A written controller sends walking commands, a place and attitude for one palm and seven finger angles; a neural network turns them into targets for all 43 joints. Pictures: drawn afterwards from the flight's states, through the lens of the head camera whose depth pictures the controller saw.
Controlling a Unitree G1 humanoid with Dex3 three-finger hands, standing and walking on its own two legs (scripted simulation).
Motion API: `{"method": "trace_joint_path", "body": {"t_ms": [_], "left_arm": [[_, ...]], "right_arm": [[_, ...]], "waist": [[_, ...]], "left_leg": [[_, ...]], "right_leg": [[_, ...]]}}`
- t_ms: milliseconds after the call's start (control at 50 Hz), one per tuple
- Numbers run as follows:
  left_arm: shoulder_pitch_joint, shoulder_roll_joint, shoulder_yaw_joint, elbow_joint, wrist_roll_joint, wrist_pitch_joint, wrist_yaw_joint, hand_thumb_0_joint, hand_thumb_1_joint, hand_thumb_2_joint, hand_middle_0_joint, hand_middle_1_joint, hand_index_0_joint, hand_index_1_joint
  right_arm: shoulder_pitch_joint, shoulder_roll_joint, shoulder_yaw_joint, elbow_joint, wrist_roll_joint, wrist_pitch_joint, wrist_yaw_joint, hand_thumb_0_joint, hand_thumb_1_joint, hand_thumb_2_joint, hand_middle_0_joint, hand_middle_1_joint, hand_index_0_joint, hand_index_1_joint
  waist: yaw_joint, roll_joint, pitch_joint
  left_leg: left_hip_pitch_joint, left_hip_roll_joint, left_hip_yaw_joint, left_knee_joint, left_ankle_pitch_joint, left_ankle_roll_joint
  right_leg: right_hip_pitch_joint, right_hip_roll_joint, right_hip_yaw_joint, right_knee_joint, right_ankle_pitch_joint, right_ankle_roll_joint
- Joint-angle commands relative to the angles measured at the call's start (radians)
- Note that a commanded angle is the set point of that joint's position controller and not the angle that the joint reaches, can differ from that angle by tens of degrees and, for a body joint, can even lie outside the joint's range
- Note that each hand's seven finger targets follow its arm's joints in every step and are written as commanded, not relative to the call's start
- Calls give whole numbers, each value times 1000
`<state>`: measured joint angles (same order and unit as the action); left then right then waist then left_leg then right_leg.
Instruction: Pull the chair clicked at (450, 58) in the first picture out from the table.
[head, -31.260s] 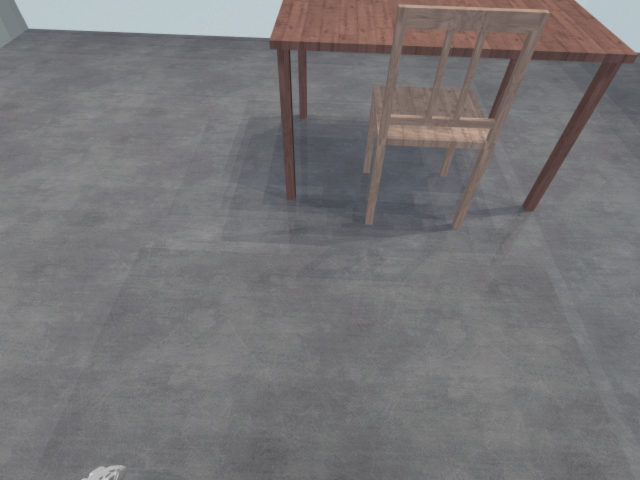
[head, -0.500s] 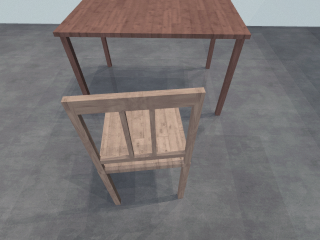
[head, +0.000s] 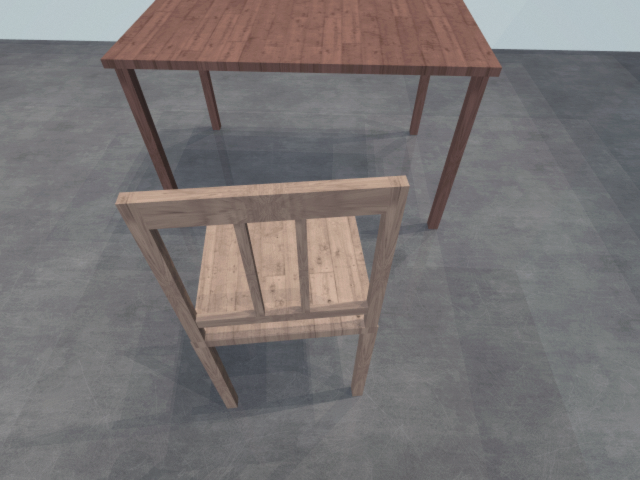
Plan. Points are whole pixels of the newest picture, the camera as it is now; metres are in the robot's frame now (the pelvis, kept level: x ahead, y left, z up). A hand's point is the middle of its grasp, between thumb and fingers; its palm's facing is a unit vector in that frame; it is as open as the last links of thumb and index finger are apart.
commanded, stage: look to check the result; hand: left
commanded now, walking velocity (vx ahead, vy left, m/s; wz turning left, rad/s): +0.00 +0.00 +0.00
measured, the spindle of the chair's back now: (251, 272) +0.47 +0.16 -0.10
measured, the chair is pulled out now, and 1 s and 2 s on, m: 0.62 0.62 0.62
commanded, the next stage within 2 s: stand and wait in 0.60 s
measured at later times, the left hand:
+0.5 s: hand out of the picture -0.01 +0.15 -0.17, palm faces +0.03 -0.98 -0.17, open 7.4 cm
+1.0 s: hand out of the picture -0.01 +0.15 -0.17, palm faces +0.04 -0.99 -0.16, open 7.4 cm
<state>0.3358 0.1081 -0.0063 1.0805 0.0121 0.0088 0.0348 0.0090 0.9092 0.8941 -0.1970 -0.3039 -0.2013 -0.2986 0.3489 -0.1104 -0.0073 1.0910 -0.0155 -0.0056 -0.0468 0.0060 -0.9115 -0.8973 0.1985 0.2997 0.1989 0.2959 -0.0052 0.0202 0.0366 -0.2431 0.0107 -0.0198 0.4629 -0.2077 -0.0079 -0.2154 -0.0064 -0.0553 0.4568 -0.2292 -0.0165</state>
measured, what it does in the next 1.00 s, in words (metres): stands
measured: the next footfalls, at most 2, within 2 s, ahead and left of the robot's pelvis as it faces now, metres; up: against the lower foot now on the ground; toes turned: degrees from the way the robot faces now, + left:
none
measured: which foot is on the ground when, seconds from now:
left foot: down 0.00-1.00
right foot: down 0.00-1.00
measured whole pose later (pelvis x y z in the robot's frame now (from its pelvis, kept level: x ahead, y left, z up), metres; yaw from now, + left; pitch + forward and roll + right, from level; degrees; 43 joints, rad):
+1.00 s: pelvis +0.01 -0.01 +0.00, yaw +0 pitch -1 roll +0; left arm 0.32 0.11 -0.01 1.09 0.01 0.00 0.04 0.01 0.91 0.89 -0.20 -0.30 -0.20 -0.30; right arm 0.33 -0.11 0.00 1.11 -0.01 -0.01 -0.05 0.00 -0.91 -0.90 0.20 0.30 0.20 0.30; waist 0.00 0.01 0.04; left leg -0.21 0.02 -0.03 0.45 -0.21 -0.02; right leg -0.18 0.00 -0.06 0.44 -0.24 -0.02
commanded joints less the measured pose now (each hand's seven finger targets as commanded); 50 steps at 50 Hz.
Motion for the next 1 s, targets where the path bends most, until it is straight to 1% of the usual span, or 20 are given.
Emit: {"method": "trace_joint_path", "body": {"t_ms": [0, 60, 100, 120, 160, 220, 300, 320, 400, 440, 480, 520, 640, 700, 740, 780, 840, 900, 940, 980], "left_arm": [[76, 88, 11, -28, -6, -9, 2, 0, 900, 900, -200, -300, -200, -300], [76, 86, 12, -28, -6, -8, 3, 0, 900, 900, -200, -300, -200, -300], [74, 87, 12, -27, -6, -9, 3, 0, 900, 900, -200, -300, -200, -300], [72, 88, 11, -26, -6, -8, 3, 0, 900, 900, -200, -300, -200, -300], [71, 87, 11, -26, -6, -9, 4, 0, 900, 900, -200, -300, -200, -300], [68, 87, 10, -23, -6, -8, 4, 0, 900, 900, -200, -300, -200, -300], [64, 86, 11, -27, -7, -10, 4, 0, 900, 900, -200, -300, -200, -300], [65, 87, 10, -25, -7, -8, 4, 0, 900, 900, -200, -300, -200, -300], [66, 88, 12, -26, -6, -11, 3, 0, 900, 900, -200, -300, -200, -300], [65, 88, 11, -25, -7, -10, 4, 0, 900, 900, -200, -300, -200, -300], [67, 87, 11, -26, -8, -10, 4, 0, 900, 900, -200, -300, -200, -300], [64, 91, 11, -27, -8, -10, 3, 0, 900, 900, -200, -300, -200, -300], [68, 89, 13, -25, -6, -7, 3, 0, 900, 900, -200, -300, -200, -300], [71, 90, 13, -23, -8, -12, 3, 0, 900, 900, -200, -300, -200, -300], [66, 90, 12, -24, -7, -12, 3, 0, 900, 900, -200, -300, -200, -300], [64, 88, 12, -24, -8, -13, 3, 0, 900, 900, -200, -300, -200, -300], [68, 91, 12, -25, -8, -13, 5, 0, 900, 900, -200, -300, -200, -300], [69, 90, 13, -23, -9, -15, 4, 0, 900, 900, -200, -300, -200, -300], [65, 90, 12, -25, -8, -12, 5, 0, 900, 900, -200, -300, -200, -300], [69, 89, 12, -24, -9, -13, 4, 0, 900, 900, -200, -300, -200, -300]], "right_arm": [[94, -66, -7, -17, 4, -14, 1, 0, -900, -900, 200, 300, 200, 300], [86, -65, -6, -17, 4, -15, -1, 0, -900, -900, 200, 300, 200, 300], [86, -66, -6, -16, 4, -16, -1, 0, -900, -900, 200, 300, 200, 300], [84, -66, -7, -15, 6, -14, -2, 0, -900, -900, 200, 300, 200, 300], [82, -66, -4, -15, 5, -16, -2, 0, -900, -900, 200, 300, 200, 300], [80, -64, -6, -13, 6, -12, -2, 0, -900, -900, 200, 300, 200, 300], [81, -67, -5, -13, 5, -13, -1, 0, -900, -900, 200, 300, 200, 300], [75, -66, -5, -10, 5, -12, -2, 0, -900, -900, 200, 300, 200, 300], [79, -66, -4, -11, 6, -15, -1, 0, -900, -900, 200, 300, 200, 300], [75, -67, -4, -11, 5, -14, -2, 0, -900, -900, 200, 300, 200, 300], [77, -68, -3, -9, 6, -16, -2, 0, -900, -900, 200, 300, 200, 300], [78, -66, -3, -8, 7, -15, -3, 0, -900, -900, 200, 300, 200, 300], [79, -70, -4, -7, 5, -13, -2, 0, -900, -900, 200, 300, 200, 300], [82, -68, -1, -6, 7, -18, -2, 0, -900, -900, 200, 300, 200, 300], [78, -66, -2, -5, 7, -15, -2, 0, -900, -900, 200, 300, 200, 300], [80, -65, -1, -1, 7, -16, -2, 0, -900, -900, 200, 300, 200, 300], [77, -63, 0, 0, 8, -14, -3, 0, -900, -900, 200, 300, 200, 300], [81, -63, 0, 3, 8, -15, -2, 0, -900, -900, 200, 300, 200, 300], [80, -62, -1, 3, 8, -13, -3, 0, -900, -900, 200, 300, 200, 300], [80, -65, 0, 2, 7, -14, -3, 0, -900, -900, 200, 300, 200, 300]], "waist": [[1, -19, 38], [3, 19, 42], [2, -12, 32], [3, 5, 57], [4, -5, 42], [2, -24, 70], [-1, -20, 41], [2, 9, 65], [2, -30, 38], [2, -26, 59], [2, -17, 37], [3, 1, 53], [3, -6, 76], [4, -22, 19], [3, -41, 48], [1, -38, 41], [2, -2, 62], [0, -22, 38], [1, -15, 63], [2, -26, 50]], "left_leg": [[-2, 66, -71, -91, 7, 63], [-5, 72, -79, -99, 8, 66], [1, 72, -76, -98, 11, 65], [-8, 73, -73, -101, 15, 66], [3, 74, -74, -97, 43, 66], [-6, 73, -70, -102, 9, 66], [11, 71, -68, -96, 17, 63], [-1, 71, -71, -103, 7, 65], [10, 70, -66, -94, 32, 63], [8, 72, -67, -97, 35, 64], [19, 73, -70, -97, 38, 65], [6, 73, -71, -103, 34, 65], [-10, 73, -74, -114, -7, 66], [19, 70, -71, -97, 45, 65], [13, 69, -66, -90, 57, 63], [21, 69, -67, -90, 61, 63], [12, 68, -65, -88, 60, 62], [27, 69, -58, -83, 66, 60], [11, 68, -64, -88, 58, 61], [20, 69, -66, -89, 49, 62]], "right_leg": [[-39, -83, 94, -110, 6, -48], [-36, -79, 95, -106, 17, -48], [-29, -81, 95, -107, 21, -47], [-35, -78, 93, -113, 26, -47], [-28, -82, 94, -105, 46, -46], [-42, -80, 91, -119, 18, -46], [-32, -82, 97, -116, 22, -45], [-40, -79, 96, -119, 18, -46], [-21, -86, 96, -115, 37, -45], [-33, -85, 92, -116, 36, -45], [-25, -85, 94, -113, 38, -44], [-23, -80, 94, -117, 36, -45], [-37, -79, 92, -117, 8, -45], [-5, -85, 94, -111, 49, -45], [-16, -86, 90, -116, 58, -45], [-16, -88, 92, -115, 57, -45], [-21, -87, 97, -121, 60, -47], [-10, -90, 97, -122, 67, -47], [-17, -88, 92, -123, 59, -47], [-16, -88, 96, -124, 48, -46]]}}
